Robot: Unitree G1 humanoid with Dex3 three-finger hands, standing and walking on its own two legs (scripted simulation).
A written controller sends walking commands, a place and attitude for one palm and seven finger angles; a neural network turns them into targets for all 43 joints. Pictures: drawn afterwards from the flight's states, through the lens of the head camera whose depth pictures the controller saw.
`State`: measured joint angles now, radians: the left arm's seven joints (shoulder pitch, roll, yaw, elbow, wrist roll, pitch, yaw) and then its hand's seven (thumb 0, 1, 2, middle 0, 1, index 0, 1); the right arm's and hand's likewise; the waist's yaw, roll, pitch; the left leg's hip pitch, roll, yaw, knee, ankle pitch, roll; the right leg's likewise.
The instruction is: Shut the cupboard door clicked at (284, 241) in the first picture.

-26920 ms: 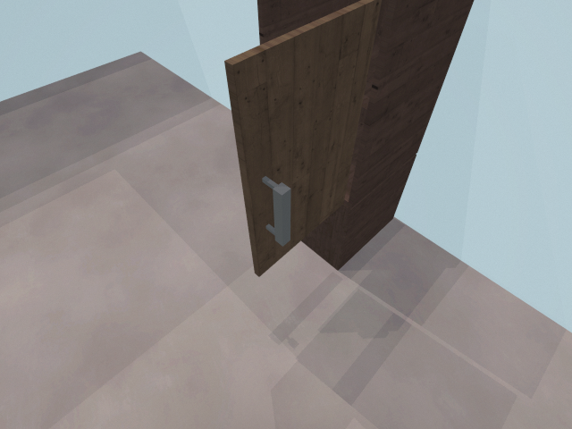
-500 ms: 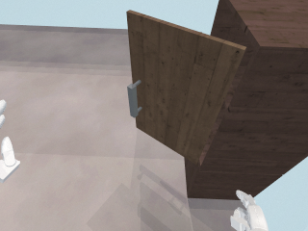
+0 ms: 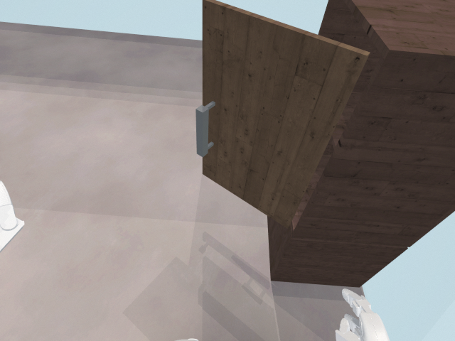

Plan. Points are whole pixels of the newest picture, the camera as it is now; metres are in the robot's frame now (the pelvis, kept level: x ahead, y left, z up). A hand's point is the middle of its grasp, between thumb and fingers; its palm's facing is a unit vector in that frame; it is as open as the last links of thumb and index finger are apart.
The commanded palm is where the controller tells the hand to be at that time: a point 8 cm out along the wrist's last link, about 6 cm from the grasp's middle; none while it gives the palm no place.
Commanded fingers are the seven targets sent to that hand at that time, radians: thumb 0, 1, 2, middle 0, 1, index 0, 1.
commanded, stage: step back with the hand held close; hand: left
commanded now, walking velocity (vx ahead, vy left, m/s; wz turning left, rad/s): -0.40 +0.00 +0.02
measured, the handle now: (206, 129) +0.69 +0.10 -0.06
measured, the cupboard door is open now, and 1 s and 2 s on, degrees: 56 56 56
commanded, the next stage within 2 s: stop stepping back and stand still in 1.12 s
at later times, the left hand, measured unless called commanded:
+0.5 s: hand (2, 240) +0.18 +0.27 +0.19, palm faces +0.48 -0.74 -0.47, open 7.4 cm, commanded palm +0.11 +0.30 +0.20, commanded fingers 0.00 0.90 0.90 -0.20 -0.30 -0.20 -0.30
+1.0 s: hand out of the picture +0.12 +0.29 +0.18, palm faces +0.46 -0.76 -0.46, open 7.4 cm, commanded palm +0.05 +0.31 +0.20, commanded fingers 0.00 0.90 0.90 -0.20 -0.30 -0.20 -0.30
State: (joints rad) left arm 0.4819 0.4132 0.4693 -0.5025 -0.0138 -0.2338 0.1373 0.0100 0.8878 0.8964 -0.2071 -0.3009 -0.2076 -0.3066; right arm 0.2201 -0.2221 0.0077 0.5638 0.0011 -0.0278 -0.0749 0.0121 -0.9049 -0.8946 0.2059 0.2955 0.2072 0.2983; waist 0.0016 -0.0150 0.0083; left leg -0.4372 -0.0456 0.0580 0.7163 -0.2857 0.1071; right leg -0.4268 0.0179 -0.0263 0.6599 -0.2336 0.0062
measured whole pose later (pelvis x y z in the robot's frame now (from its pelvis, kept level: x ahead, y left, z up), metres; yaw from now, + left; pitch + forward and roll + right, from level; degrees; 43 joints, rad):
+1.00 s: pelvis -0.07 +0.00 +0.02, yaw +3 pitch +4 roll -3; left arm 0.54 0.47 0.47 -0.50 -0.04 -0.21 0.14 0.01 0.89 0.90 -0.21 -0.30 -0.21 -0.31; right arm 0.20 -0.20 -0.03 0.62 0.00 -0.05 -0.09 0.01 -0.91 -0.89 0.20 0.30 0.20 0.30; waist -0.01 -0.04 -0.04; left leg -0.43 0.01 -0.01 0.58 -0.22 0.05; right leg -0.39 0.07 0.05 0.68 -0.27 0.03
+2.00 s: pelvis -0.27 +0.04 +0.01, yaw +0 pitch -3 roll -1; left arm 0.39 0.38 0.41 -0.40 -0.03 -0.14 0.19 0.01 0.89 0.90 -0.20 -0.30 -0.20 -0.31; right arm 0.24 -0.19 0.01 0.67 0.00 -0.09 -0.09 0.01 -0.91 -0.89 0.20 0.30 0.21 0.30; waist -0.02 -0.04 -0.03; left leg -0.38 0.02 0.05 0.67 -0.24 0.04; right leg -0.41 0.00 0.01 0.97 -0.46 -0.01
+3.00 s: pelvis -0.25 +0.06 +0.03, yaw -1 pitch -2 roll +0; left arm 0.37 0.13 0.00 1.17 0.01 0.00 0.04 0.00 0.91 0.90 -0.19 -0.30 -0.19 -0.30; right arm 0.32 -0.11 0.01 1.14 -0.01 0.01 -0.04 0.00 -0.91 -0.89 0.20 0.29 0.20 0.30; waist -0.01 0.01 0.02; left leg -0.19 0.00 0.11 0.40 -0.18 0.04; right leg -0.10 -0.02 -0.09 0.40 -0.26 -0.01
